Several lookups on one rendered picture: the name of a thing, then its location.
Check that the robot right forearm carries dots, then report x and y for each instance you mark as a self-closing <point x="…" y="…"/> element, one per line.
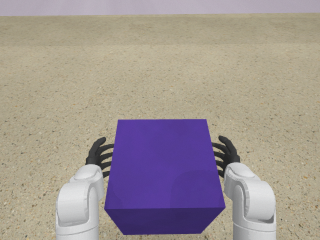
<point x="253" y="204"/>

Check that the robot left hand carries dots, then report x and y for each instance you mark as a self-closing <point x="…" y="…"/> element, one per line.
<point x="95" y="157"/>

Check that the carton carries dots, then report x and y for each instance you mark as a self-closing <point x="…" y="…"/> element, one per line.
<point x="163" y="177"/>

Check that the robot right hand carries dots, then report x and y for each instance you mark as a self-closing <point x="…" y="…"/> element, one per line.
<point x="229" y="156"/>

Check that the robot left forearm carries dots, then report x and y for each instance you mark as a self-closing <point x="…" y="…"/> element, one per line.
<point x="77" y="205"/>

